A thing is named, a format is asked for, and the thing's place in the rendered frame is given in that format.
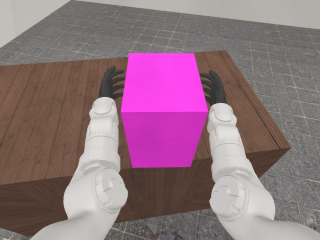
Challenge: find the carton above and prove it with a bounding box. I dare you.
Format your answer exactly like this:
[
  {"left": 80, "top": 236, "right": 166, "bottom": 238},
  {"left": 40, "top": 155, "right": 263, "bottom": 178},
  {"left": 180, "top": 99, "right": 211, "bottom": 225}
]
[{"left": 121, "top": 53, "right": 208, "bottom": 168}]

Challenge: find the robot right hand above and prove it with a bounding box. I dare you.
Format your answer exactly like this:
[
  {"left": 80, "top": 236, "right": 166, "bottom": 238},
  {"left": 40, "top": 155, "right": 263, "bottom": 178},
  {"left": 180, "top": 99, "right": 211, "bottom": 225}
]
[{"left": 199, "top": 70, "right": 227, "bottom": 106}]

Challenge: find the right robot forearm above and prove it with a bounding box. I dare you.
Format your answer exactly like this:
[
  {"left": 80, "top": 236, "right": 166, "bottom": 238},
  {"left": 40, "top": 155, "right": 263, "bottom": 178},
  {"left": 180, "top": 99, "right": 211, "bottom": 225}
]
[{"left": 207, "top": 103, "right": 265, "bottom": 189}]

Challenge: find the left robot upper arm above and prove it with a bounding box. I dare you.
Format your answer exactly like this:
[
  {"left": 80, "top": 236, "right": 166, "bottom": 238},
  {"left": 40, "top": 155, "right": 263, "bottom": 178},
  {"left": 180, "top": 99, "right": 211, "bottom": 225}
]
[{"left": 30, "top": 167, "right": 128, "bottom": 240}]

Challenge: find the pedestal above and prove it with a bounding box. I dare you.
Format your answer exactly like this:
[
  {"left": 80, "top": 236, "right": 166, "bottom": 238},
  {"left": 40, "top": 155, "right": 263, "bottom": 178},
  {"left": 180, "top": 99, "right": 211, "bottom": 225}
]
[{"left": 0, "top": 50, "right": 292, "bottom": 237}]

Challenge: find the left robot forearm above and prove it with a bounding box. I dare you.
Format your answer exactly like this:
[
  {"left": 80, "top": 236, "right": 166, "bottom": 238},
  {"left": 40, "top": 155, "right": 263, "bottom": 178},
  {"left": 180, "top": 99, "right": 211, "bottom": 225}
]
[{"left": 70, "top": 97, "right": 120, "bottom": 183}]

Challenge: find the robot left hand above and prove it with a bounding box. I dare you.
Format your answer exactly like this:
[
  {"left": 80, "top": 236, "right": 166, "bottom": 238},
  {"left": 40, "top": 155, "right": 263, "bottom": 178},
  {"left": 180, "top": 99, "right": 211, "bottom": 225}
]
[{"left": 98, "top": 66, "right": 126, "bottom": 100}]

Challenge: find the right robot upper arm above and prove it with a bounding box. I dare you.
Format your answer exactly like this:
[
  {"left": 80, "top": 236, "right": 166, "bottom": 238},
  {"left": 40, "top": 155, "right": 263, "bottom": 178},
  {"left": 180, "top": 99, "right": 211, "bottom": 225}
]
[{"left": 209, "top": 174, "right": 320, "bottom": 240}]

